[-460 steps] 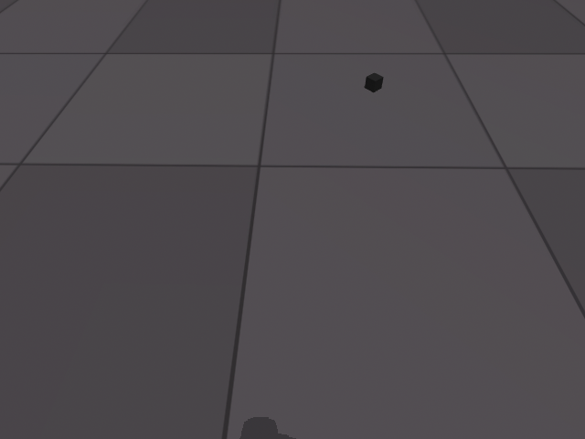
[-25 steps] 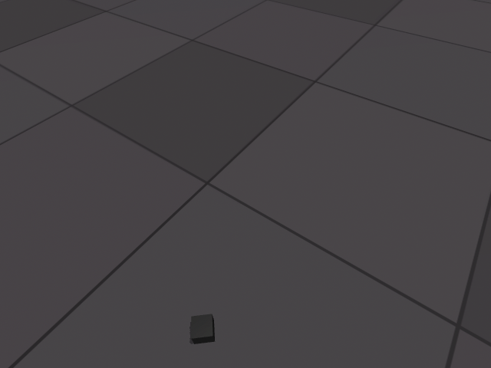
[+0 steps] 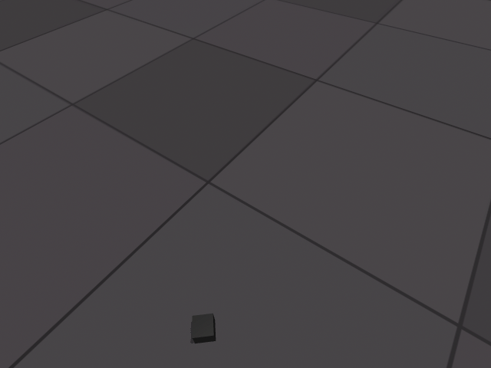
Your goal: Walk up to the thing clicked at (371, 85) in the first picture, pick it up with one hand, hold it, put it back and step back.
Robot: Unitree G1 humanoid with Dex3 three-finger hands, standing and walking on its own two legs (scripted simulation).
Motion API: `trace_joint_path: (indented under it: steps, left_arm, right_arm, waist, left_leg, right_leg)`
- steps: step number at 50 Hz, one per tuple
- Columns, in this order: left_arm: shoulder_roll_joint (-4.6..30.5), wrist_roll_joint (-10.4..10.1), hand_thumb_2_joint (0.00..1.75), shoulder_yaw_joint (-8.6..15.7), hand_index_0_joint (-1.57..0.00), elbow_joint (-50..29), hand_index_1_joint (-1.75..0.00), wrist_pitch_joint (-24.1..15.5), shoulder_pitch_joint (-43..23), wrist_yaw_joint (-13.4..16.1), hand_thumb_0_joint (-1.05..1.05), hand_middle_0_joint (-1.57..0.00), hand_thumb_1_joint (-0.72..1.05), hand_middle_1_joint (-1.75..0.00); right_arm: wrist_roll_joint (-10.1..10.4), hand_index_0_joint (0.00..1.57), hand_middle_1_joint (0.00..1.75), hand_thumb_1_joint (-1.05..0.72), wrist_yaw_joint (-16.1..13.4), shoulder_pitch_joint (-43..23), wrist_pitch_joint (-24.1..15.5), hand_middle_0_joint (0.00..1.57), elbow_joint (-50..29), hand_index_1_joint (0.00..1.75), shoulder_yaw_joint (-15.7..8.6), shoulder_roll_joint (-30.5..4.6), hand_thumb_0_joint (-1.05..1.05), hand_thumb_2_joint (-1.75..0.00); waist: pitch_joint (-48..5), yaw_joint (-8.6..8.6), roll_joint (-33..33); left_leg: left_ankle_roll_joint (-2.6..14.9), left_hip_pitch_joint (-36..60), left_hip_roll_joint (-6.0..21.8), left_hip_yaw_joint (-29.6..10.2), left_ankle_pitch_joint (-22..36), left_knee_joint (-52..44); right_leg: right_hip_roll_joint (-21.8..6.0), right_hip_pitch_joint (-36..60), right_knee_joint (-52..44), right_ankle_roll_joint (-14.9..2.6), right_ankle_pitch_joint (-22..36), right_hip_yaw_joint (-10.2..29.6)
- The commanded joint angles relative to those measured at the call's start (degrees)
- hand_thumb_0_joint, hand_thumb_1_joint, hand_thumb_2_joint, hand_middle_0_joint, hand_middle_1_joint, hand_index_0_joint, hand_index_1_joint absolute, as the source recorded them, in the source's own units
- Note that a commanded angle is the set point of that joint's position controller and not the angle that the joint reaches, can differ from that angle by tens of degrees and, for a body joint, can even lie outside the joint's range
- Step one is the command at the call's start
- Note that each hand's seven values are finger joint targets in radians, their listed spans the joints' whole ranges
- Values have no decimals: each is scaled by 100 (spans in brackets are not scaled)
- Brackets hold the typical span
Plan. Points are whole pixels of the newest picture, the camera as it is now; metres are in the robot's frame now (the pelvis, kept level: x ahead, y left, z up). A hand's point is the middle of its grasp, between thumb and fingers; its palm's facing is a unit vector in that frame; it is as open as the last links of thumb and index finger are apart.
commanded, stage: stand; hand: left
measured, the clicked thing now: (204, 328) +0.39 +0.19 -0.74
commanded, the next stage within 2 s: walk up in 0.34 s
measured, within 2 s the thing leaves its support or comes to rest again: neither
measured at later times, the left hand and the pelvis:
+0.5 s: hand out of the picture +0.08 +0.26 -0.16, palm faces -0.03 -0.93 -0.36, open 7.4 cm; pelvis -0.02 -0.03 -0.01, yaw -1 degrees
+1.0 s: hand out of the picture +0.05 +0.16 -0.18, palm faces +0.01 -0.92 -0.38, open 7.4 cm; pelvis -0.05 -0.10 -0.04, yaw +3 degrees
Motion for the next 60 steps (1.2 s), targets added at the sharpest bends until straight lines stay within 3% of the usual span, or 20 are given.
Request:
trace_joint_path:
  steps: [1, 16, 17, 19, 20, 23, 28, 30, 31, 32, 33, 34, 37, 41, 45, 50, 52, 53, 55, 60]
  left_arm:
    - [1263, 8, 90, 224, -20, -345, -30, -147, -218, 97, 0, -20, 90, -30]
    - [1260, 14, 90, 242, -20, -334, -30, -148, -207, 89, 0, -20, 90, -30]
    - [1864, 299, 90, 716, -20, -869, -30, 175, -404, -100, 0, -20, 90, -30]
    - [1459, 302, 90, 717, -20, -1332, -30, 444, -574, -218, 0, -20, 90, -30]
    - [1390, 287, 90, 751, -20, -1514, -30, 571, -445, -251, 0, -20, 90, -30]
    - [1355, 168, 90, 797, -20, -1720, -30, 611, -40, -353, 0, -20, 90, -30]
    - [1279, 150, 90, 849, -20, -1854, -30, 540, 407, -417, 0, -20, 90, -30]
    - [1287, 145, 90, 925, -20, -1528, -30, 443, 1042, -320, 0, -20, 90, -30]
    - [1652, 201, 90, 1033, -20, -1519, -30, 349, 1055, -268, 0, -20, 90, -30]
    - [2320, 310, 90, 1140, -20, -1751, -30, 259, 985, -199, 0, -20, 90, -30]
    - [2463, 303, 90, 1044, -20, -1996, -30, 246, 521, -158, 0, -20, 90, -30]
    - [2319, 219, 90, 989, -20, -2073, -30, 215, 219, -111, 0, -20, 90, -30]
    - [1786, 149, 90, 831, -20, -1993, -30, 131, -190, 77, 0, -20, 90, -30]
    - [1928, 124, 90, 859, -20, -1806, -30, -60, 509, 194, 0, -20, 90, -30]
    - [2065, 99, 90, 864, -20, -1867, -30, -158, 547, 315, 0, -20, 90, -30]
    - [1736, 21, 90, 688, -20, -2046, -30, -124, -28, 302, 0, -20, 90, -30]
    - [1190, -59, 90, 535, -20, -2032, -30, -54, -50, 324, 0, -20, 90, -30]
    - [1619, 37, 90, 678, -20, -1851, -30, -65, -217, 372, 0, -20, 90, -30]
    - [1369, -74, 90, 615, -20, -1655, -30, -91, 149, 333, 0, -20, 90, -30]
    - [1233, -22, 90, 529, -20, -1471, -30, -207, 298, 231, 0, -20, 90, -30]
  right_arm:
    - [26, 20, 30, -90, -60, -221, -137, 20, -336, 30, -253, -1253, 0, -90]
    - [26, 20, 30, -90, -63, -181, -151, 20, -361, 30, -248, -1251, 0, -90]
    - [112, 20, 30, -90, -328, 595, -160, 20, -403, 30, -617, -2014, 0, -90]
    - [129, 20, 30, -90, -524, 1208, -181, 20, -567, 30, -906, -2457, 0, -90]
    - [98, 20, 30, -90, -602, 1157, -225, 20, -807, 30, -999, -2468, 0, -90]
    - [-42, 20, 30, -90, -679, 430, -274, 20, -1324, 30, -973, -2158, 0, -90]
    - [-119, 20, 30, -90, -475, 125, -218, 20, -1806, 30, -925, -2143, 0, -90]
    - [-92, 20, 30, -90, -394, 78, -109, 20, -1884, 30, -836, -1947, 0, -90]
    - [-51, 20, 30, -90, -354, 457, -46, 20, -1886, 30, -670, -1476, 0, -90]
    - [16, 20, 30, -90, -367, 679, 8, 20, -2047, 30, -511, -1022, 0, -90]
    - [108, 20, 30, -90, -453, 357, 61, 20, -2071, 30, -629, -1286, 0, -90]
    - [150, 20, 30, -90, -468, 402, 59, 20, -1972, 30, -655, -1450, 0, -90]
    - [208, 20, 30, -90, -355, 1074, 26, 20, -1604, 30, -620, -1569, 0, -90]
    - [-32, 20, 30, -90, -193, 625, 122, 20, -1805, 30, -635, -1501, 0, -90]
    - [-117, 20, 30, -90, -59, 630, 152, 20, -1974, 30, -747, -1600, 0, -90]
    - [-140, 20, 30, -90, 38, 1395, 16, 20, -1806, 30, -838, -1436, 0, -90]
    - [-179, 20, 30, -90, 26, 822, -57, 20, -2060, 30, -939, -2165, 0, -90]
    - [-129, 20, 30, -90, 49, 843, -71, 20, -2055, 30, -950, -2193, 0, -90]
    - [-101, 20, 30, -90, -33, 476, -89, 20, -2101, 30, -746, -1603, 0, -90]
    - [-48, 20, 30, -90, -64, 503, -81, 20, -2058, 30, -651, -1554, 0, -90]
  waist:
    - [-468, -15, -8]
    - [-502, -8, 28]
    - [23, -204, -780]
    - [-115, -473, 633]
    - [-324, -343, 503]
    - [-340, 79, 506]
    - [-365, 173, 1351]
    - [-515, 407, 983]
    - [-560, 425, -187]
    - [-393, 396, -1999]
    - [-533, 382, -1583]
    - [-403, 240, -1175]
    - [-555, -148, -832]
    - [-173, 289, -619]
    - [-280, 222, -686]
    - [-757, -315, -652]
    - [-352, -183, 1444]
    - [-209, -342, 940]
    - [-83, -2, 345]
    - [-389, -51, 819]
  left_leg:
    - [277, 214, 548, -377, 871, -144]
    - [290, 181, 537, -379, 861, -156]
    - [607, 253, 835, -675, 1989, 274]
    - [1666, 909, 2279, -1705, 3629, 74]
    - [1939, 489, 2674, -1726, 3668, 174]
    - [1566, -65, 2114, -953, 2590, 484]
    - [1333, -946, 1594, -421, 1609, 1123]
    - [1049, -1387, 1100, -4, 1187, 2315]
    - [796, -2043, 509, 248, -163, 3342]
    - [541, -2993, -376, -39, -3165, 4430]
    - [412, -2516, -473, -857, -3198, 5207]
    - [397, -2425, -469, -1258, -2951, 5562]
    - [350, -2289, -168, -1136, -1897, 4958]
    - [380, -2465, -237, -1112, -2224, 3965]
    - [408, -2334, -272, -1005, -2196, 3793]
    - [577, -569, -484, -522, -959, 1540]
    - [1492, -667, 1365, -3548, -742, 222]
    - [2044, -1264, 1642, -4015, -664, 259]
    - [1744, -793, 990, -2410, 1264, 965]
    - [1467, -429, 930, -1910, 2025, 1221]
  right_leg:
    - [-648, -105, -273, -210, 1129, 441]
    - [-654, -7, -253, -218, 1125, 429]
    - [-220, -939, 817, -227, 1581, 174]
    - [120, -2268, 2932, -84, -1938, 258]
    - [-86, -2156, 4065, -98, -2225, 882]
    - [-142, -2279, 4796, -233, -1881, 1469]
    - [-195, -1108, 2554, -139, -1630, 341]
    - [177, -221, 1284, -131, -391, -127]
    - [147, 198, 991, -211, 10, 149]
    - [-1182, -154, 305, -701, 753, 2324]
    - [-1847, -1008, -177, -1688, 418, 3364]
    - [-1763, -1161, -71, -1830, 536, 3169]
    - [-1234, -840, 905, -1351, -7, 1837]
    - [-1766, -411, 914, -1614, 717, 2289]
    - [-2122, -409, 1057, -1819, 1964, 2381]
    - [-1369, -1314, 2081, -1032, 1270, 1100]
    - [257, -2659, 3438, -249, -2318, -65]
    - [151, -2131, 4046, -257, -2926, 616]
    - [142, -2267, 4118, -245, -2425, 723]
    - [123, -1264, 2107, -140, -1699, 25]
